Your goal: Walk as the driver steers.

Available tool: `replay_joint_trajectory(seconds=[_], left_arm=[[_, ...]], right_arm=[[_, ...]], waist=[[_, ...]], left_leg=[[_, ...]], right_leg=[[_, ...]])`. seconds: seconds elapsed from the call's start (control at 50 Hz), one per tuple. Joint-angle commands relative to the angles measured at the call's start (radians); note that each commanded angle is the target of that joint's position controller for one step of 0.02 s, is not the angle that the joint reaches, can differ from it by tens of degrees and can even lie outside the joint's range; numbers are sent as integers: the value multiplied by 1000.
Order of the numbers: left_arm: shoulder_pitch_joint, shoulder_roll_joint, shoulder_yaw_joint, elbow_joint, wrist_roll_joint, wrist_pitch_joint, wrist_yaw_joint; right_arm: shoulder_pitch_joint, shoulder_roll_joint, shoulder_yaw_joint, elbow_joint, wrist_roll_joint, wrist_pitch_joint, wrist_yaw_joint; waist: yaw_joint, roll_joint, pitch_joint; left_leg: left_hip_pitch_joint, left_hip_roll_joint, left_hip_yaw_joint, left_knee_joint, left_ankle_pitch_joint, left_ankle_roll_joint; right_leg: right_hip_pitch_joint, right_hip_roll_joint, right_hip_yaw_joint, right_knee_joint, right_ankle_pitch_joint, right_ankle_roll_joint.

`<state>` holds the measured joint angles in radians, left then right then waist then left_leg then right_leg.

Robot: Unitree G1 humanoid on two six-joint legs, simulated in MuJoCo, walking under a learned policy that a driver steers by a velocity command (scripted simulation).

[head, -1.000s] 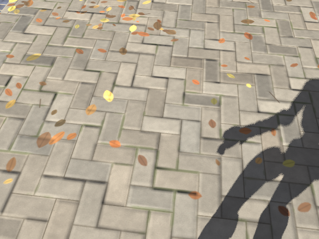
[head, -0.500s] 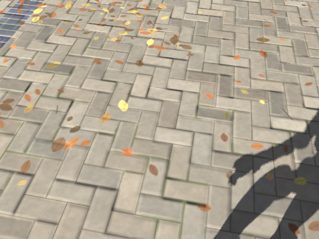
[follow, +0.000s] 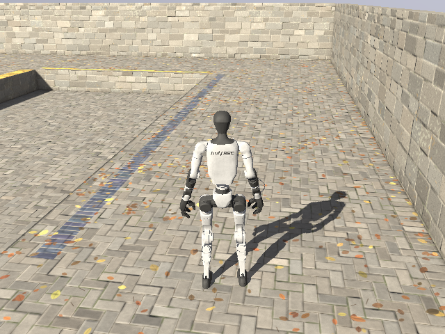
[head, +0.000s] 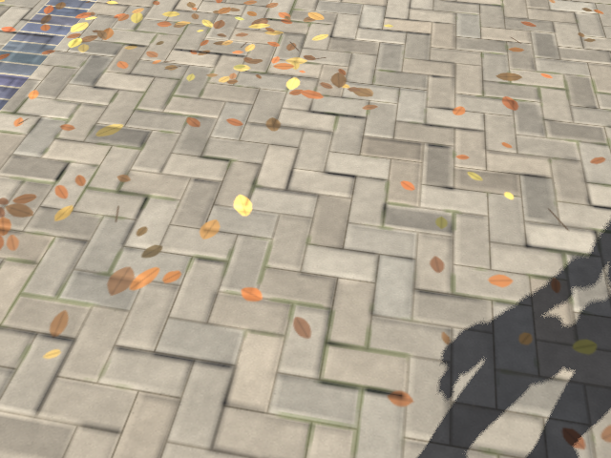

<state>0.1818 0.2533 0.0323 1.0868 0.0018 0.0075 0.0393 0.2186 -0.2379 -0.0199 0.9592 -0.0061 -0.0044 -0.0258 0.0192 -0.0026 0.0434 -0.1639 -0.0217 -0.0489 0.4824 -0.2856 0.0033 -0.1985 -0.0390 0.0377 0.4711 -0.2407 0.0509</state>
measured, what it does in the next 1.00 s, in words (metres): walks ahead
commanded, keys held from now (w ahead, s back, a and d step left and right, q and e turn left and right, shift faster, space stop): no key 0.38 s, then w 0.62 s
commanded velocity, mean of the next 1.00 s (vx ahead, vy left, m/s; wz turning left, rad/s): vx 0.20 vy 0.00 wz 0.00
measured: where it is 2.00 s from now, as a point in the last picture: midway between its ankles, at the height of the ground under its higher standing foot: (328, 332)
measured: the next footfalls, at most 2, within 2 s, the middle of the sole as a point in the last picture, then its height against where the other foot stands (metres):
left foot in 1.06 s outside the picture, level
right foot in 1.60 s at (383, 369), level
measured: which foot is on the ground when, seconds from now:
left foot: down 0.00-0.62, up 0.64-1.00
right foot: down 0.00-1.00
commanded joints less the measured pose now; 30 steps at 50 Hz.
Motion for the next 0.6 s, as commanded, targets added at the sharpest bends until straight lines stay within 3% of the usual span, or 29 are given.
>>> replay_joint_trajectory(seconds=[0.02,0.38,0.4,0.44,0.48,0.54,0.56,0.6], left_arm=[[14,112,16,-22,0,-7,5],[70,78,4,5,-2,-4,10],[89,65,0,15,-2,-3,10],[92,71,4,12,-12,-2,14],[70,64,3,-11,-12,-19,11],[63,11,-7,-34,-19,-69,-14],[68,11,-7,-38,-24,-82,-23],[180,1,-6,-7,-34,-99,-32]], right_arm=[[19,-111,-19,-19,1,-9,-4],[69,-89,-6,64,5,-7,-10],[86,-80,-3,76,5,-5,-11],[88,-110,-14,75,16,0,-17],[101,-130,-22,64,23,-9,-17],[161,-179,-44,73,35,-36,-8],[146,-175,-45,65,38,-41,-5],[36,-152,-37,24,41,-44,1]], waist=[[-4,12,-14],[-10,2,1],[-10,6,-21],[-15,32,24],[-27,65,105],[-42,189,105],[-30,187,116],[54,161,133]], left_leg=[[-50,37,-28,-101,154,15],[-65,25,-6,-95,142,7],[-57,17,1,-103,41,9],[-110,12,-15,-112,-315,44],[-165,72,-107,-157,-505,93],[-103,244,-357,-263,-565,193],[-147,272,-398,-278,-549,211],[-271,210,-292,-211,-445,165]], right_leg=[[24,3,-11,-54,127,-18],[13,13,-18,-50,124,-27],[21,26,-33,-48,33,-28],[-45,67,-68,5,-272,-50],[-149,64,-58,50,-383,-75],[-225,63,-92,237,-208,-82],[-193,45,-74,252,-197,-100],[6,46,-71,53,-191,-138]])
Velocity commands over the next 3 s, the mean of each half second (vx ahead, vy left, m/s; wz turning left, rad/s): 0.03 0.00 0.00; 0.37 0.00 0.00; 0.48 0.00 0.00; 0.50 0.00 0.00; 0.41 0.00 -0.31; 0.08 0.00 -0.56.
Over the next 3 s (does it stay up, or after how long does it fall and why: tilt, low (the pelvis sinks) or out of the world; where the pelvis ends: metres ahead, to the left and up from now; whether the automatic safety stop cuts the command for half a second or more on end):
stays up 1.13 -0.03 0.00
